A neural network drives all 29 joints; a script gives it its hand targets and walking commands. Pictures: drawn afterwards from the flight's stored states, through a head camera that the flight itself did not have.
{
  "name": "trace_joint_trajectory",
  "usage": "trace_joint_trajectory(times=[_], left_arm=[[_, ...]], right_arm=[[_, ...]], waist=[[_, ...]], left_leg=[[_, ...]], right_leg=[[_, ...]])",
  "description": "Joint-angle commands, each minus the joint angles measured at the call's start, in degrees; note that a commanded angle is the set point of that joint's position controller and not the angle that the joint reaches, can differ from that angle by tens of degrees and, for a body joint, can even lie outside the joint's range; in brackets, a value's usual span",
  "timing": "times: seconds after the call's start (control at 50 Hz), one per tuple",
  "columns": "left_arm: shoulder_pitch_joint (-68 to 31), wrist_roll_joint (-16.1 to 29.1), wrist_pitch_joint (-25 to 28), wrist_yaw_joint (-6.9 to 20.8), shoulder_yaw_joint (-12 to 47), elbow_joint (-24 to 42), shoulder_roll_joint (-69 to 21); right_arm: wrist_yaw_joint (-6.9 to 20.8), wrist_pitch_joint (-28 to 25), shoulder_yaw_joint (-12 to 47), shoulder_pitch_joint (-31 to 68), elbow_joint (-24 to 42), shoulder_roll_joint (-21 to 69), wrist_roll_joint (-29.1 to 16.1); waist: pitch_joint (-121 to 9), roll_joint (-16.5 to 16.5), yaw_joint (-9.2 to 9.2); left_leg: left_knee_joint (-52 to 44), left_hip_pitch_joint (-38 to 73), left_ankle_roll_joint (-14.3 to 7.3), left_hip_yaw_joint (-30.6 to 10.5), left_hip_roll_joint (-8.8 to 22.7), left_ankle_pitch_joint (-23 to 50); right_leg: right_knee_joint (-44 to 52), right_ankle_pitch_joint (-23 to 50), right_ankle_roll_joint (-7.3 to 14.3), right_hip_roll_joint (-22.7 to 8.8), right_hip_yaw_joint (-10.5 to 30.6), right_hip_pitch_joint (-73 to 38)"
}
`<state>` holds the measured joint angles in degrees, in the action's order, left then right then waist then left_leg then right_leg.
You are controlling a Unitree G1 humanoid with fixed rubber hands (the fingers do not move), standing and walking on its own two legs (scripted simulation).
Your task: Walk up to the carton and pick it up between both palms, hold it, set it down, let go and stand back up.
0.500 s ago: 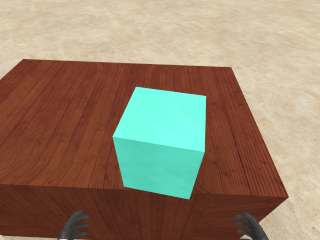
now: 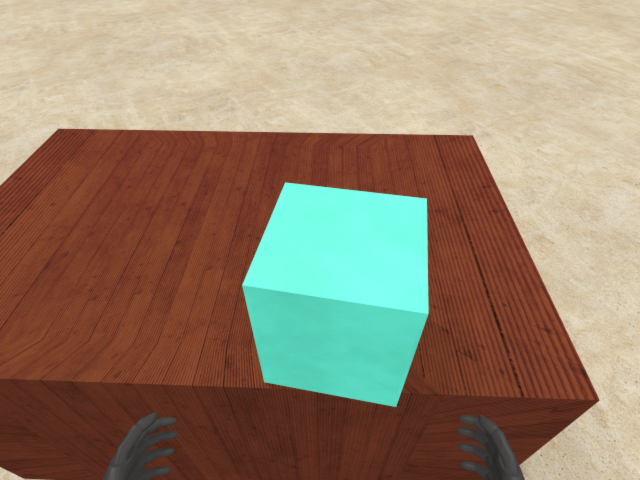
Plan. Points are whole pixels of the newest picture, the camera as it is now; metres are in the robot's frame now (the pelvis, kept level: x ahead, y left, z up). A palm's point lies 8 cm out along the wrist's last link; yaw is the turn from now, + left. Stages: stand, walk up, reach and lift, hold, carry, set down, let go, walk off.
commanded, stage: reach and lift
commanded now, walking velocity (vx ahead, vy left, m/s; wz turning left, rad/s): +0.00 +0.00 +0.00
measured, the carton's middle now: (341, 295) +0.40 +0.00 +0.00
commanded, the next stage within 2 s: none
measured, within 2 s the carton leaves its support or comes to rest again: neither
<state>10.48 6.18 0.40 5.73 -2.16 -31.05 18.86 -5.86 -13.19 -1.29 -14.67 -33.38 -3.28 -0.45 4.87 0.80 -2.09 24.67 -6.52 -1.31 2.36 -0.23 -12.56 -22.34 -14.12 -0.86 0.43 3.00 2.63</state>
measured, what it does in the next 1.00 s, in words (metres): stands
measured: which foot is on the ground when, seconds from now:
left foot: down 0.00-1.00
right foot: down 0.00-1.00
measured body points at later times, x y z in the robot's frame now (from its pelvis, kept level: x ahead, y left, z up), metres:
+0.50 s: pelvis +0.01 +0.01 +0.00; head +0.00 +0.02 +0.45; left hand +0.19 +0.26 -0.03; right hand +0.20 -0.18 -0.04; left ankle +0.02 +0.10 -0.74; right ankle -0.01 -0.13 -0.74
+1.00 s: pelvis +0.01 +0.01 +0.00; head +0.01 +0.03 +0.44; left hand +0.25 +0.26 +0.00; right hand +0.25 -0.15 -0.01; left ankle +0.02 +0.10 -0.74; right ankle -0.01 -0.13 -0.74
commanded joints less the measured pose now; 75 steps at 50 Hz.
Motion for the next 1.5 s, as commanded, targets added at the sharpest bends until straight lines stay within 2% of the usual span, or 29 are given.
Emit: trace_joint_trajectory(times=[0.0, 0.08, 0.14, 0.22, 0.34, 0.4, 0.46, 0.56, 0.66, 0.74, 0.78, 0.82, 0.9, 0.96, 1.04, 1.06, 1.14, 1.2, 1.4, 1.48], left_arm=[[-2.82, 0.77, 5.13, -0.2, -1.2, 8.72, 7.2], [-0.87, 0.66, 7.42, -0.34, 0.01, 9.69, 6.4], [-0.44, 0.94, 9.17, -0.4, 0.28, 11.62, 6.71], [0.16, 1.29, 11.14, 0.2, 0.87, 12.77, 6.98], [1.31, 3.4, 14.08, 1.36, 1.87, 14.14, 7.87], [1.34, 4.22, 14.91, 2.35, 1.47, 13.76, 8.62], [0.46, 5.46, 16.28, 3.55, 1.5, 13.39, 9.55], [-2.81, 6.71, 18.36, 4.19, 1.5, 14.25, 10.58], [-7.19, 8.32, 19.27, 4.27, 2.27, 13.25, 11.62], [-9.71, 8.46, 17.35, 4.52, 2.19, 13.43, 12.51], [-11.55, 8.5, 15.96, 4.28, 1.63, 14.85, 12.99], [-12.3, 8.58, 14.4, 4.15, 1.03, 15.22, 12.94], [-12.38, 8.8, 11.8, 3.42, 0.79, 20.09, 12.68], [-12.86, 8.34, 9.77, 3.23, 0.84, 21.39, 11.52], [-12.34, 7.94, 6.71, 3.13, 0.76, 22.91, 10.22], [-12.83, 7.97, 6.16, 3.15, 0.74, 22.81, 9.88], [-17.27, 8.13, 3.64, 2.35, 0.7, 25.2, 9.37], [-20.34, 8.54, 2.22, 1.67, 0.28, 27.16, 9.77], [-28.62, 7.29, -4.74, 2.22, -3.87, 23.69, 10.05], [-33.13, 6.75, -7.31, 2.62, -5.06, 24.21, 10.42]], right_arm=[[0.32, -3.97, -1.19, 3.91, 8.15, -4.64, -1.99], [0.89, -4.99, -0.87, 2.79, 6.42, -5.24, -4.23], [0.67, -6.36, -0.99, 2.38, 6.97, -4.97, -5.21], [-0.24, -7.63, -0.65, 1.62, 6.13, -3.92, -6.13], [-1.81, -10.1, -0.48, 1.41, 9.98, -2.1, -5.83], [-2.92, -10.93, 0.33, 1.28, 10.89, -1.2, -5.73], [-4.19, -12.0, 0.85, 1.37, 12.59, -0.08, -5.38], [-5.32, -13.69, 2.09, 3.37, 13.94, 1.69, -5.99], [-6.6, -13.74, 2.43, 6.51, 14.35, 3.44, -5.75], [-7.92, -11.77, 3.11, 8.25, 14.56, 4.0, -6.17], [-8.52, -10.82, 3.22, 10.23, 16.17, 3.74, -6.58], [-8.98, -9.41, 3.37, 11.06, 16.71, 3.36, -6.73], [-9.52, -7.49, 2.81, 11.4, 21.03, 2.0, -7.3], [-9.69, -5.64, 2.26, 11.32, 20.93, 1.08, -7.54], [-9.58, -3.24, 2.44, 10.74, 23.19, -0.13, -8.21], [-9.59, -2.53, 2.5, 11.08, 23.75, -0.28, -8.06], [-9.36, 0.91, 1.93, 14.42, 26.82, -1.21, -8.44], [-9.08, 3.34, 1.9, 16.59, 30.41, -1.85, -8.77], [-10.7, 11.36, 3.87, 22.49, 33.16, -2.57, -10.48], [-11.39, 13.5, 3.97, 25.5, 34.23, -3.45, -11.22]], waist=[[-4.48, -4.84, -0.72], [-3.53, -7.63, -0.84], [-4.26, -8.38, -0.68], [-3.14, -8.49, -0.1], [-3.7, -6.15, 0.3], [-3.43, -4.93, -0.08], [-3.59, -3.14, 0.5], [-3.8, -4.31, -0.25], [-3.7, -5.07, 0.38], [-4.22, -5.99, 0.55], [-5.17, -6.97, 0.06], [-5.99, -6.56, 0.2], [-9.1, -8.18, 0.04], [-8.81, -8.61, 0.91], [-8.34, -7.51, 1.18], [-7.99, -6.65, 1.4], [-7.39, -7.32, 1.35], [-9.7, -6.88, 1.13], [-12.75, -2.86, 1.4], [-14.72, -3.13, 1.95]], left_leg=[[-3.85, 7.07, 3.81, 0.45, 2.46, 12.99], [-4.11, 7.68, 4.72, -0.54, 3.05, 15.6], [-3.68, 8.08, 5.16, -0.91, 2.97, 17.25], [-2.82, 8.8, 5.33, -1.36, 2.83, 18.36], [-1.39, 8.58, 4.89, -1.86, 2.37, 18.59], [-0.7, 7.93, 4.34, -1.93, 2.12, 17.58], [0.31, 7.3, 3.98, -1.97, 1.76, 16.37], [1.04, 5.47, 3.55, -2.24, 2.02, 12.81], [1.22, 2.28, 2.89, -2.57, 2.51, 6.53], [0.64, 1.66, 2.67, -2.4, 2.68, 4.01], [0.89, 2.11, 3.04, -2.37, 2.77, 5.98], [1.13, 3.16, 3.24, -2.28, 2.65, 7.62], [0.83, 6.53, 4.26, -2.65, 3.1, 13.61], [0.6, 8.76, 4.99, -3.22, 3.55, 17.54], [-0.03, 12.36, 5.35, -3.68, 3.74, 21.8], [-0.2, 12.25, 5.15, -3.63, 3.61, 21.71], [-1.73, 11.19, 5.06, -3.46, 3.96, 20.62], [-1.78, 11.22, 4.79, -3.06, 3.73, 21.75], [-2.98, 10.01, 2.71, -1.18, 2.23, 19.18], [-3.14, 10.54, 2.48, -0.71, 1.89, 19.08]], right_leg=[[5.42, 3.21, 2.99, 0.43, -3.7, 6.52], [5.9, 4.14, 4.18, 0.6, -3.1, 5.47], [6.21, 5.08, 4.4, 0.48, -2.51, 5.17], [6.57, 5.58, 4.42, 0.17, -2.03, 5.89], [6.51, 6.56, 4.03, -0.46, -1.36, 7.31], [6.02, 6.7, 3.74, -0.75, -1.05, 7.64], [5.57, 7.71, 3.28, -1.16, -0.78, 8.17], [4.15, 4.2, 3.6, -1.42, -0.5, 9.37], [2.79, -0.71, 3.89, -1.89, -0.08, 10.11], [2.54, -2.61, 3.99, -2.0, 0.16, 9.19], [2.26, -1.22, 4.0, -1.93, 0.08, 8.97], [2.3, 0.54, 3.77, -1.81, 0.0, 8.39], [2.74, 4.32, 3.71, -0.94, -0.71, 6.72], [3.64, 6.26, 3.82, -0.44, -1.11, 6.01], [5.58, 8.22, 3.63, -0.24, -1.49, 6.04], [5.9, 8.43, 3.48, -0.26, -1.5, 6.0], [6.61, 6.31, 3.86, -0.04, -1.55, 5.49], [6.46, 7.99, 3.58, -0.17, -1.32, 4.67], [4.96, 19.32, 0.52, -1.19, -0.25, 0.16], [4.58, 22.6, -0.29, -1.21, -0.47, -0.13]])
